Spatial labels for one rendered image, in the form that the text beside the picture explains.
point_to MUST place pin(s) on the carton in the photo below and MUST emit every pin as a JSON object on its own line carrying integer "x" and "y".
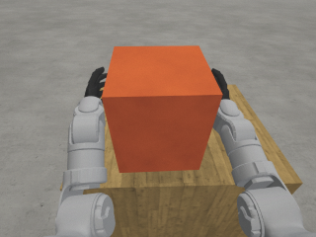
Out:
{"x": 160, "y": 102}

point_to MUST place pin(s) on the left robot upper arm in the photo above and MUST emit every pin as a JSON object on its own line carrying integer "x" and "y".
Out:
{"x": 89, "y": 215}

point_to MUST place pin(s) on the left robot hand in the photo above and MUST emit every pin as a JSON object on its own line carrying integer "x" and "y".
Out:
{"x": 94, "y": 84}

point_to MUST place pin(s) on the right robot hand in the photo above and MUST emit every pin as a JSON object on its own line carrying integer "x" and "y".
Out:
{"x": 221, "y": 84}

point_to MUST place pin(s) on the robot right forearm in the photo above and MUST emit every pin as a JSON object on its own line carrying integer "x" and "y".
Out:
{"x": 251, "y": 169}

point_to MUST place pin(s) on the pedestal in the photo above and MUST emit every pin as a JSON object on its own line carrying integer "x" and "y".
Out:
{"x": 186, "y": 203}

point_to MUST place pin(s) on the robot left forearm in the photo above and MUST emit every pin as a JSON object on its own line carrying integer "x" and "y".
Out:
{"x": 86, "y": 150}

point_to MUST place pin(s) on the right robot upper arm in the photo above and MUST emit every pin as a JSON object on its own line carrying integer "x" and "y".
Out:
{"x": 270, "y": 212}

